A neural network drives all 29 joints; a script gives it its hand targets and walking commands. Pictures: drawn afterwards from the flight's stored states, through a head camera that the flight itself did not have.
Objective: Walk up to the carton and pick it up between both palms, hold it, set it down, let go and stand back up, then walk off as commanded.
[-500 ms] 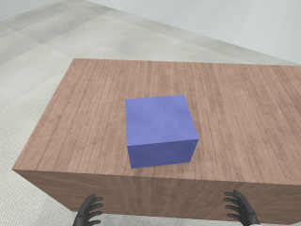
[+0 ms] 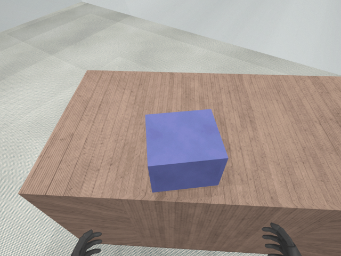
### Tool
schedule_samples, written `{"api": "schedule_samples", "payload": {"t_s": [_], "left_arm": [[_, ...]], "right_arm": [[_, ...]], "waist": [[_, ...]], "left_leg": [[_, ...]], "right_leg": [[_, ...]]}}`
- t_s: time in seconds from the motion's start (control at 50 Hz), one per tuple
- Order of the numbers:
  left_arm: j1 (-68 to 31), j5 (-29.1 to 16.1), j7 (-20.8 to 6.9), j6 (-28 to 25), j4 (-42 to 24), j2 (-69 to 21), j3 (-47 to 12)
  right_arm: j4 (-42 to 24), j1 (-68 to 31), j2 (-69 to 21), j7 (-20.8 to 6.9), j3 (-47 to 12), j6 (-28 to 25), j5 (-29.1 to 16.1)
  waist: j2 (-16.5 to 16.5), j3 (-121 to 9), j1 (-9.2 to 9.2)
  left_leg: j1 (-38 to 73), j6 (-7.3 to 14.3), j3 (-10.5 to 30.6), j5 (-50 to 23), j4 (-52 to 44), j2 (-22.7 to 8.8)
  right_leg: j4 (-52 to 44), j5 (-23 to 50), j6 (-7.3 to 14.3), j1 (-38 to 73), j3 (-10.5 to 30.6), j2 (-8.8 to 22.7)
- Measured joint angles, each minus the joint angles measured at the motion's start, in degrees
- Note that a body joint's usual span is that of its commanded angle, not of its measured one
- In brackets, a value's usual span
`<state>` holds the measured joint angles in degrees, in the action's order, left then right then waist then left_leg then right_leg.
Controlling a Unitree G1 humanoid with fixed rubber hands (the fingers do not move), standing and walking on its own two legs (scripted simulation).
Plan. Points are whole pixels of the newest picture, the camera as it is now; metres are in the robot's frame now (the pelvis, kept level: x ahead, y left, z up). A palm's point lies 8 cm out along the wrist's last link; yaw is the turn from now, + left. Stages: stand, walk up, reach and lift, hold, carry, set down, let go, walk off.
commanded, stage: stand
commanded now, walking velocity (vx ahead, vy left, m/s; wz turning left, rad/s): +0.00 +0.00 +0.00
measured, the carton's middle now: (182, 150) +0.44 +0.03 -0.06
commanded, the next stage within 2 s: none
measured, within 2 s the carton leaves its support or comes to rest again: neither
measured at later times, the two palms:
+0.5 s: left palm out of the picture +0.07 +0.29 -0.09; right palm out of the picture +0.17 -0.23 -0.08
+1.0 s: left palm out of the picture +0.07 +0.29 -0.09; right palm out of the picture +0.17 -0.24 -0.09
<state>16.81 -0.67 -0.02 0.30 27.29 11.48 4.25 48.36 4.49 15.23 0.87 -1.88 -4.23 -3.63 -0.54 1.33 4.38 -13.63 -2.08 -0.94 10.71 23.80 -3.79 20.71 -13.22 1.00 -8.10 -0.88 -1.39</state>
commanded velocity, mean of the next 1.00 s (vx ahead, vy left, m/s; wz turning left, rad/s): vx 0.00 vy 0.00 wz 0.00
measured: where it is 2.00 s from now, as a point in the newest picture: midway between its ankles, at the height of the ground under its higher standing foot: outside the picture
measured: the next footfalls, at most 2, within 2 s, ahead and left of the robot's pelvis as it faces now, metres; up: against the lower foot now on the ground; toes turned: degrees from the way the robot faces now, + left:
none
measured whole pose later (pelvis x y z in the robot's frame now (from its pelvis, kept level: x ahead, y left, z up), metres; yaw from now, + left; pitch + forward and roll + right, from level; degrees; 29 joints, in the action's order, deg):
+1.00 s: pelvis -0.01 +0.01 +0.00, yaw +0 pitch -1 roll -1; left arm 20.2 -0.7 -0.6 -2.4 34.0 14.7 6.6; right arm 46.6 5.3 16.5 0.9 -1.9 -1.8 -3.5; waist 0.7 1.3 4.4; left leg -13.7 -1.5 -0.9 11.5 25.8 -3.8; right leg 20.7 -12.9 0.5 -7.2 -0.8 -1.4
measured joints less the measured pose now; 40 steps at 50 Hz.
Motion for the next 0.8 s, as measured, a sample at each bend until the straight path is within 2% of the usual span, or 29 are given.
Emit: {"api": "schedule_samples", "payload": {"t_s": [0.14,0.36,0.8], "left_arm": [[2.1,0.0,-0.4,-1.1,2.6,2.9,2.3],[3.2,0.0,-0.6,-1.9,5.3,3.2,2.3],[3.4,0.0,-0.6,-2.6,6.2,3.2,2.3]], "right_arm": [[-1.1,0.1,0.1,0.0,0.0,1.5,0.2],[-1.7,0.2,0.1,0.0,0.0,2.2,0.2],[-1.7,0.4,1.0,0.0,0.0,2.5,0.2]], "waist": [[-0.3,0.0,-0.01],[-0.4,0.0,-0.01],[0.8,0.0,-0.01]], "left_leg": [[-0.1,0.4,0.0,0.7,1.5,0.0],[-0.1,0.6,0.0,0.8,2.0,0.0],[-0.1,0.6,0.0,0.8,2.0,0.0]], "right_leg": [[0.0,0.0,-0.3,0.6,0.0,0.0],[0.0,0.2,-0.4,0.8,0.0,0.0],[0.0,0.3,-0.5,0.9,0.0,0.0]]}}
